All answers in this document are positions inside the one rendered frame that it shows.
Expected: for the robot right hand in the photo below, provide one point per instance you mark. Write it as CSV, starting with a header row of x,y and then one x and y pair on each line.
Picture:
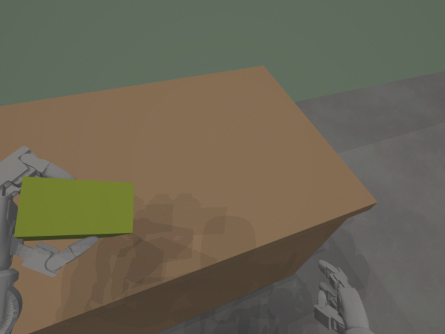
x,y
346,309

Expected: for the robot left forearm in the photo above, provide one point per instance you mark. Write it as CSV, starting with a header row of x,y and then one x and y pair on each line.
x,y
10,300

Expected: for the table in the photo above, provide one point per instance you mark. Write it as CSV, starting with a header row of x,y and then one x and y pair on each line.
x,y
234,189

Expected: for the sponge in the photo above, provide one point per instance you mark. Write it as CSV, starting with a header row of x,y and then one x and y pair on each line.
x,y
54,208

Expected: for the robot left hand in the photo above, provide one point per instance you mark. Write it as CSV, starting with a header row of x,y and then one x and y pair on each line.
x,y
42,257

